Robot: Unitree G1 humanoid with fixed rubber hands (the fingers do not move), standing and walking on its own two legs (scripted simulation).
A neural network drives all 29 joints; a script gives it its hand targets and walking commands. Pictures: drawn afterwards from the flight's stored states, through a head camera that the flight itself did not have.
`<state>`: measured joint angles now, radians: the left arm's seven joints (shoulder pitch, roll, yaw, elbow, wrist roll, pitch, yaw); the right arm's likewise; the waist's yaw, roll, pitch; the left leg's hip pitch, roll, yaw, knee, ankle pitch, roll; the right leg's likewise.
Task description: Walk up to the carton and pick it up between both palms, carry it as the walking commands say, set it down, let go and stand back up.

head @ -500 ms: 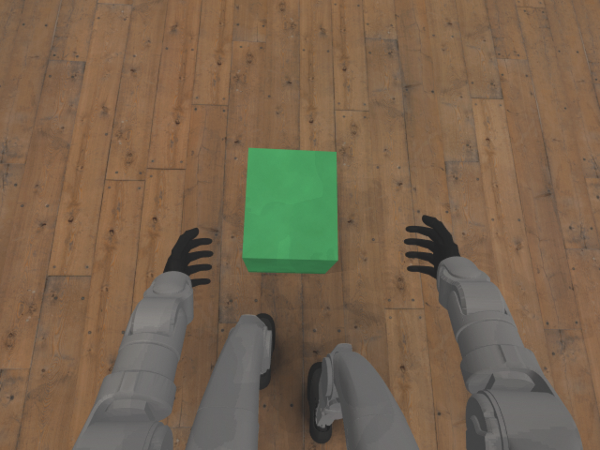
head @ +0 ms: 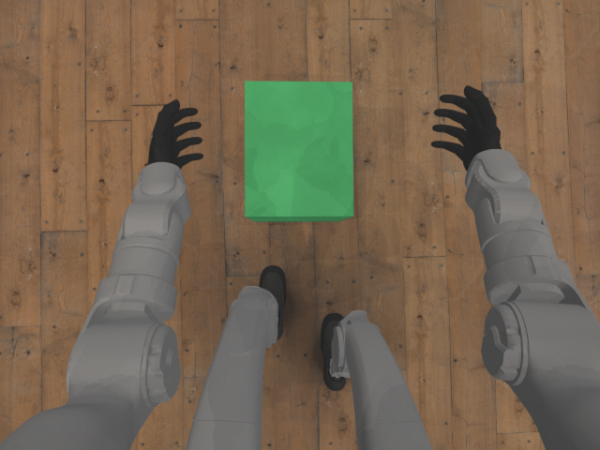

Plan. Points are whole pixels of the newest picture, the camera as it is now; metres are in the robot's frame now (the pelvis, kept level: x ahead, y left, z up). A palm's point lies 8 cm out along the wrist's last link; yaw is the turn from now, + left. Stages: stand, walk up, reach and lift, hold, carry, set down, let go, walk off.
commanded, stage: reach and lift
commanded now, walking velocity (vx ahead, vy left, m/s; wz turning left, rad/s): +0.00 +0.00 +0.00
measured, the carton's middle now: (297, 160) +0.53 +0.03 -0.55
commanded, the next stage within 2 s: none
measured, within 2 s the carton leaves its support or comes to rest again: neither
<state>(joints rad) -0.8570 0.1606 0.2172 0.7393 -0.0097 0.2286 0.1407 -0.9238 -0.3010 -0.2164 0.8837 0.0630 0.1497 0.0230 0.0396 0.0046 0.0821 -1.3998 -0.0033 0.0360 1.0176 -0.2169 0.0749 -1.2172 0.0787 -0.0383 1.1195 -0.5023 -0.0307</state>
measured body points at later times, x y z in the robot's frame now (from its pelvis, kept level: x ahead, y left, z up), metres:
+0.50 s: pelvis -0.02 -0.02 -0.04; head +0.30 -0.01 +0.28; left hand +0.47 +0.24 -0.18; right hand +0.52 -0.16 -0.17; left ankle +0.12 +0.09 -0.63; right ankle +0.00 -0.11 -0.63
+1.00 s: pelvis -0.06 +0.00 -0.16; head +0.33 +0.02 +0.06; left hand +0.48 +0.22 -0.35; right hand +0.52 -0.15 -0.34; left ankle +0.12 +0.09 -0.63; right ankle +0.00 -0.10 -0.63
